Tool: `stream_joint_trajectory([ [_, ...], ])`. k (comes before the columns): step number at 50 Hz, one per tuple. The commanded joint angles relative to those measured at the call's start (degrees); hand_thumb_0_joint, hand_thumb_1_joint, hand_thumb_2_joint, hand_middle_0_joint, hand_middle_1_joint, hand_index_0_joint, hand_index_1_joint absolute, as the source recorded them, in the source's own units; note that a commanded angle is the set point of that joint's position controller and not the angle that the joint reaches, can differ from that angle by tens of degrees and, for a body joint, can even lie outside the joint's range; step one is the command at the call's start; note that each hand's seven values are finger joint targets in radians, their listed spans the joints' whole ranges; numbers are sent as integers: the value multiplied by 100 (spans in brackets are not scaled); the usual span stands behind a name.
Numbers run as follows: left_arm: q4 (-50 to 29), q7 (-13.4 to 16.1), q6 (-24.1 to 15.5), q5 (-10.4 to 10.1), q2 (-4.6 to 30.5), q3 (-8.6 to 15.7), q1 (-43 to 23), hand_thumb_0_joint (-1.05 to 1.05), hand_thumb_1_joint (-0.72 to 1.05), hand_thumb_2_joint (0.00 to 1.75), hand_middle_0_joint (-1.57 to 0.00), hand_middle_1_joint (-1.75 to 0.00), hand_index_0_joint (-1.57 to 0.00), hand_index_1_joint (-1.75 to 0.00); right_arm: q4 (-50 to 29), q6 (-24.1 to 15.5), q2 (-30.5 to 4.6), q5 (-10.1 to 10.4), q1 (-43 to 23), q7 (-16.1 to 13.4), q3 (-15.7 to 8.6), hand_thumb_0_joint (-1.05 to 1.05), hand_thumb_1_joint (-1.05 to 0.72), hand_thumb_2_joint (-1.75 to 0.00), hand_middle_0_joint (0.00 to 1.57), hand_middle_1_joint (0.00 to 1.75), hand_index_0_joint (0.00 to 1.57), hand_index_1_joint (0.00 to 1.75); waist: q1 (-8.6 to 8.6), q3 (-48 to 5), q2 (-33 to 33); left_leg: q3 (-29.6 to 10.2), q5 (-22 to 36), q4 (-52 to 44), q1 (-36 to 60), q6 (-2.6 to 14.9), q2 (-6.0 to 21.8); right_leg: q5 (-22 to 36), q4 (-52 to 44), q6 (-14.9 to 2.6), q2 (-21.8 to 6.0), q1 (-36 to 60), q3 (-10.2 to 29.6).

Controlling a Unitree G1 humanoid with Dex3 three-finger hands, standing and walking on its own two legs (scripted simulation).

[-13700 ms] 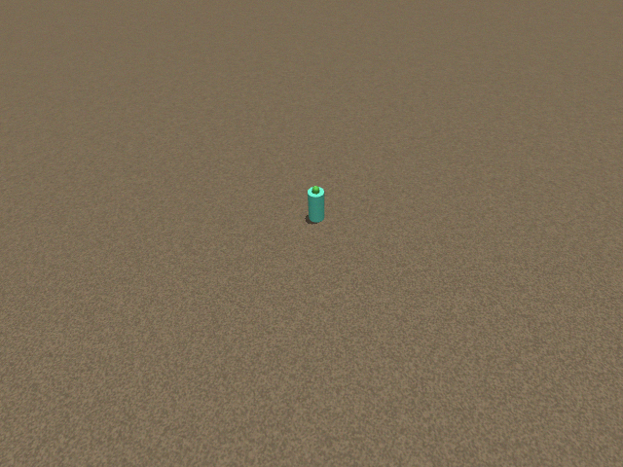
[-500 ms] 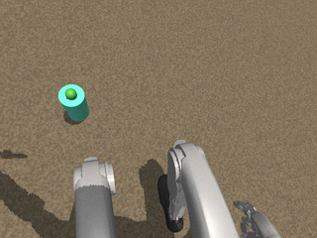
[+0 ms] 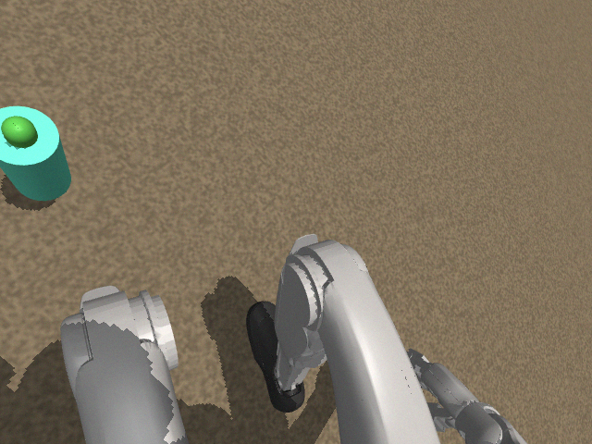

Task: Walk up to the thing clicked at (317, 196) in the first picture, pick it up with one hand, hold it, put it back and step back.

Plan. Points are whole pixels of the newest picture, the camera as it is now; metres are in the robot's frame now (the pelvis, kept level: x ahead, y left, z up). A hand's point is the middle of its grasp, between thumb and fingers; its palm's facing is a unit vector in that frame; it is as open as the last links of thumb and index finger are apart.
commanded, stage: close in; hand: left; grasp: from the side
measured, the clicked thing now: (31, 155) +0.53 +0.23 -0.23
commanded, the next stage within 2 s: rest palm in 1.20 s
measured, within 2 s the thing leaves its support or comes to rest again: neither
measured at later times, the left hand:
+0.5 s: hand (2, 153) +0.51 +0.25 -0.18, palm faces +0.18 -0.98 +0.01, open 17.5 cm
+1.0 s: hand (26, 155) +0.52 +0.23 -0.20, palm faces +0.19 -0.98 -0.03, open 17.4 cm
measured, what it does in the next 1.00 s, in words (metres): stands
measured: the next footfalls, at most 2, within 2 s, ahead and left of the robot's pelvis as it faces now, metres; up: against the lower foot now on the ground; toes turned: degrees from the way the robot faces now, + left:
none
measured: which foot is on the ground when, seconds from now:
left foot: down 0.00-1.00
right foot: down 0.00-1.00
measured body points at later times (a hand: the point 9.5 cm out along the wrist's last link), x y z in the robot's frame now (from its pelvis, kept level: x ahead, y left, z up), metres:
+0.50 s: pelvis -0.01 +0.01 -0.02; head +0.26 +0.16 +0.30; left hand +0.50 +0.30 -0.18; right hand +0.08 -0.25 -0.05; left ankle +0.08 +0.12 -0.29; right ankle +0.14 -0.13 -0.29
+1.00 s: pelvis -0.01 +0.01 -0.02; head +0.27 +0.17 +0.29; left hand +0.50 +0.28 -0.19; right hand +0.09 -0.25 -0.05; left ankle +0.08 +0.12 -0.29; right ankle +0.14 -0.13 -0.29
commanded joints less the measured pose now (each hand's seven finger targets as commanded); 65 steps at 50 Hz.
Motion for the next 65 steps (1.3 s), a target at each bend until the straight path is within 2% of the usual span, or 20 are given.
stream_joint_trajectory([
  [1,-655,309,-792,-144,1965,161,-1499,0,-53,9,-4,-13,-4,-13,-133,158,-1929,-207,681,-77,-305,0,-91,-90,20,30,20,30,-291,-3740,3316,261,1546,-1676,3056,-64,431,1026,-727,-408,107,1991,-487],
  [3,-327,397,-923,-93,1837,1,-1372,0,-53,9,-4,-13,-4,-13,-142,206,-1986,-297,574,-67,-190,0,-92,-90,20,30,20,30,-449,-3510,3257,194,1525,-1601,3024,-66,457,1054,-722,-389,137,1977,-580],
  [5,-73,452,-1062,-41,1614,-316,-1340,0,-53,9,-4,-14,-4,-13,-175,248,-2033,-371,403,-62,-72,0,-92,-90,20,30,20,30,-606,-3260,3183,93,1424,-1548,2947,-63,473,1027,-663,-374,148,1871,-678],
  [6,15,528,-1125,-20,1572,-424,-1383,0,-60,2,-5,-10,-6,-9,-197,267,-2048,-401,340,-50,-5,0,-92,-90,20,30,20,30,-680,-3164,3105,40,1265,-1530,2825,-50,477,942,-651,-364,168,1848,-724],
  [8,39,664,-1290,-84,1551,-475,-1411,0,-59,1,-5,-9,-6,-8,-246,312,-2134,-450,217,-44,90,0,-93,-90,20,30,20,30,-720,-3084,3151,-70,1326,-1515,2933,-82,502,999,-594,-347,178,1836,-793],
  [11,126,964,-1539,-247,1566,-399,-1522,0,-61,2,-5,-10,-6,-9,-319,373,-2194,-511,110,-6,262,0,-92,-90,20,30,20,30,-805,-3033,3003,-128,1247,-1407,2757,-57,498,1033,-611,-290,233,2119,-867],
  [13,137,1187,-1714,-269,1608,-354,-1556,0,-61,1,-6,-10,-7,-9,-334,413,-2241,-570,-5,4,345,0,-92,-90,20,30,20,30,-807,-2946,3088,-189,1102,-1398,2752,-69,515,952,-588,-276,256,2089,-908],
  [17,251,1657,-1994,-27,1795,-401,-1484,0,-57,5,-5,-10,-5,-9,-337,532,-2246,-694,-197,12,458,0,-92,-90,20,30,20,30,-801,-2637,3194,-213,863,-1388,2590,-82,542,840,-564,-268,286,2051,-914],
  [19,292,1817,-2101,67,1794,-477,-1393,0,-56,6,-4,-10,-5,-9,-352,608,-2231,-785,-265,19,505,0,-92,-90,20,30,20,30,-851,-2556,3283,-214,953,-1353,2574,-82,555,930,-540,-264,307,2113,-916],
  [23,459,2076,-2201,76,1571,-582,-1314,0,-56,9,-6,-12,-6,-11,-386,721,-2235,-874,-308,44,581,0,-92,-90,20,30,20,30,-979,-2434,3082,-261,911,-1298,2417,-41,540,996,-572,-234,354,2224,-974],
  [24,515,2115,-2213,85,1482,-635,-1374,0,-53,9,-6,-12,-6,-11,-399,745,-2258,-880,-375,51,571,0,-92,-90,20,30,20,30,-1012,-2304,3023,-337,770,-1340,2392,-51,548,889,-552,-234,344,2033,-1013],
  [28,631,2292,-2237,182,1101,-914,-1458,0,-53,13,-8,-17,-9,-16,-367,817,-2272,-968,-355,96,574,0,-91,-90,20,30,20,30,-1211,-2307,2939,-478,883,-1343,2585,-68,544,1061,-528,-191,340,2024,-1100],
  [31,663,2409,-2271,244,968,-1124,-1536,0,-55,16,-10,-19,-11,-18,-320,841,-2218,-991,-390,135,584,0,-91,-90,20,30,20,30,-1228,-2300,2755,-420,834,-1228,2416,-16,505,1083,-601,-181,369,2107,-1073],
  [34,636,2550,-2317,255,986,-1174,-1573,0,-56,14,-6,-16,-7,-15,-297,849,-2205,-1002,-414,167,593,0,-91,-90,20,30,20,30,-1180,-2258,2747,-389,732,-1196,2305,-2,489,1026,-644,-183,383,2146,-1053],
  [36,645,2661,-2363,272,933,-1189,-1651,0,-57,13,-6,-15,-6,-14,-286,859,-2220,-1026,-387,200,604,0,-91,-90,20,30,20,30,-1223,-2285,2802,-437,797,-1226,2410,-30,488,1079,-638,-184,381,2156,-1095],
  [42,641,2810,-2427,436,910,-1372,-1710,0,-57,14,-6,-15,-7,-14,-213,902,-2159,-1057,-474,225,611,0,-91,-90,20,30,20,30,-1208,-2170,3035,-412,915,-1248,2479,-73,485,1176,-621,-212,388,2126,-1101],
  [44,616,2864,-2438,441,882,-1335,-1705,0,-59,13,-5,-14,-6,-14,-200,910,-2163,-1070,-443,241,610,0,-91,-90,20,30,20,30,-1243,-2189,3089,-445,993,-1293,2604,-92,493,1230,-638,-209,378,2127,-1117],
  [52,613,2980,-2443,482,715,-1530,-1842,0,-61,14,-6,-15,-6,-14,-131,951,-2121,-1091,-394,292,619,0,-91,-90,20,30,20,30,-1319,-2416,2976,-448,1174,-1245,2663,-67,472,1406,-693,-202,400,2325,-1107],
  [56,653,2992,-2424,558,583,-1710,-1881,0,-61,15,-5,-16,-6,-16,-69,927,-2068,-1084,-451,310,596,0,-91,-90,20,30,20,30,-1337,-2311,2962,-401,1016,-1259,2532,-47,449,1309,-737,-216,399,2266,-1088],
  [65,649,3065,-2398,646,527,-1808,-2058,0,-61,16,-4,-16,-5,-15,-47,945,-2060,-1049,-379,356,588,0,-91,-90,20,30,20,30,-1368,-2285,3014,-480,886,-1409,2689,-79,448,1164,-775,-244,379,2090,-1144],
])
